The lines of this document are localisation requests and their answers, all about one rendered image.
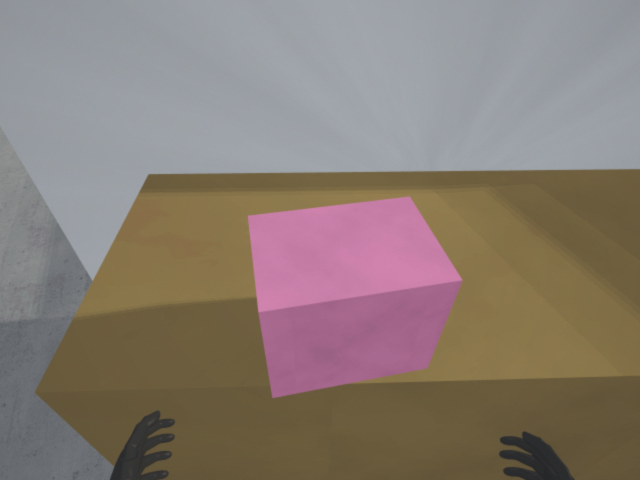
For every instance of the carton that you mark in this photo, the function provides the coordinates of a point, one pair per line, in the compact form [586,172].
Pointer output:
[348,293]

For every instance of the right robot hand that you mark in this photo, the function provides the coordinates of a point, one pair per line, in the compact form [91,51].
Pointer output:
[544,460]

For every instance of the left robot hand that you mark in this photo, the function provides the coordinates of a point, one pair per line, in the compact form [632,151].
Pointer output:
[132,461]

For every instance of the pedestal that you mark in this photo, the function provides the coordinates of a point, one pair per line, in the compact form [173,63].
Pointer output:
[543,335]

